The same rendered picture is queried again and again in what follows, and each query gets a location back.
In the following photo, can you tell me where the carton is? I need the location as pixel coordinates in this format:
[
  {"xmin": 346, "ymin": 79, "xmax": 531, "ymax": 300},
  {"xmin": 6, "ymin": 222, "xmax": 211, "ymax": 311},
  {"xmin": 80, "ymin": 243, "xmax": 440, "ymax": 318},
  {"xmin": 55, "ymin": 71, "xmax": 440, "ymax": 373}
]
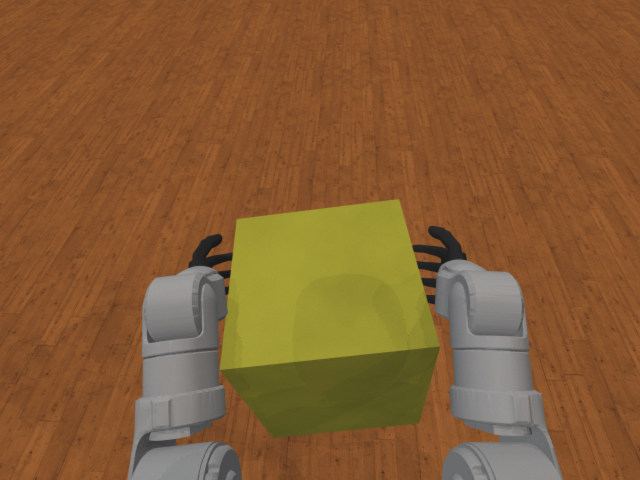
[{"xmin": 220, "ymin": 199, "xmax": 440, "ymax": 438}]

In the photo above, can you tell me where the left robot forearm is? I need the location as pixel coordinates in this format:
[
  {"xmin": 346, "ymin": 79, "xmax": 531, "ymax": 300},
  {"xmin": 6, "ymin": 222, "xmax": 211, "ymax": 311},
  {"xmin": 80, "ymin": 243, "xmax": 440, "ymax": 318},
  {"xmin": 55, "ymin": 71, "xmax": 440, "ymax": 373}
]
[{"xmin": 127, "ymin": 266, "xmax": 228, "ymax": 480}]

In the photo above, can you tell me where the right robot forearm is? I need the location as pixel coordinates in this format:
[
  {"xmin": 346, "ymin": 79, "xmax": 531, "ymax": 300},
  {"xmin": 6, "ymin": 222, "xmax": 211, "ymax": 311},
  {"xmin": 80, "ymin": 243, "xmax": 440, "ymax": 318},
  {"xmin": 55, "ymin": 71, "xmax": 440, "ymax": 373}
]
[{"xmin": 435, "ymin": 259, "xmax": 563, "ymax": 480}]

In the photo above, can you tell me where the right robot upper arm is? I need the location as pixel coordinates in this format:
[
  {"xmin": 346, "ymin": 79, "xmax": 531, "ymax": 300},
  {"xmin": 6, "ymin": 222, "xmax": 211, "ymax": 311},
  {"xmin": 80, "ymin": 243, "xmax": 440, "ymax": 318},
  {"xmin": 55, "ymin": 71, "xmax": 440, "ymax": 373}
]
[{"xmin": 442, "ymin": 442, "xmax": 561, "ymax": 480}]

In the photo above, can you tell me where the left robot upper arm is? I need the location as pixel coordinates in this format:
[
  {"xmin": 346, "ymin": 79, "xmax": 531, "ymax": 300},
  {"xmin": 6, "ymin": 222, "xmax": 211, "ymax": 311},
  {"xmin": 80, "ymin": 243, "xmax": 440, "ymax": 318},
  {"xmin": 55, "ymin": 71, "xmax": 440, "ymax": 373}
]
[{"xmin": 131, "ymin": 441, "xmax": 242, "ymax": 480}]

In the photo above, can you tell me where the left robot hand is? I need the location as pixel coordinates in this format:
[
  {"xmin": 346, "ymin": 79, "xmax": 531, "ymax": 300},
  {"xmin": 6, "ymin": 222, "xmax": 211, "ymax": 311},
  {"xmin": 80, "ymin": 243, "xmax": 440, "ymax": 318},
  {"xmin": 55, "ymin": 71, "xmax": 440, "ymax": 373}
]
[{"xmin": 189, "ymin": 234, "xmax": 233, "ymax": 295}]

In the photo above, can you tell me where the right robot hand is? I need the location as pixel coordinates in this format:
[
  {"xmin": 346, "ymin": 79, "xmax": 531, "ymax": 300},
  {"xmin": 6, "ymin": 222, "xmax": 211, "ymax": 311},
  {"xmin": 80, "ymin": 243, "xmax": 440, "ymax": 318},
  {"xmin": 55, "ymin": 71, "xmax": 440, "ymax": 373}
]
[{"xmin": 412, "ymin": 226, "xmax": 467, "ymax": 304}]

